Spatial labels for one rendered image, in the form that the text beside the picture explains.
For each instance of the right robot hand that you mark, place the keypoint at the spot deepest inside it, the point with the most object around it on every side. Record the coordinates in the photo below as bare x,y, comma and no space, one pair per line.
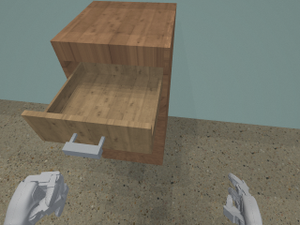
247,211

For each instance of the handle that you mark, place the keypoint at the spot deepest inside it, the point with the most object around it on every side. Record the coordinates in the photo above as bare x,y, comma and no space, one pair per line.
83,150

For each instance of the left robot hand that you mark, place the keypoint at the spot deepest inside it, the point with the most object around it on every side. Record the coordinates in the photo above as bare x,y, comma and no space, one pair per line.
45,189

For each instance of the drawer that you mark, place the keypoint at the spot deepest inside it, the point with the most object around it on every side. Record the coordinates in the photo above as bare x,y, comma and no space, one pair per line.
118,102

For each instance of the cabinet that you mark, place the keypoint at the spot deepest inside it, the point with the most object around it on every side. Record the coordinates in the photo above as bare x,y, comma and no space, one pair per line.
124,33

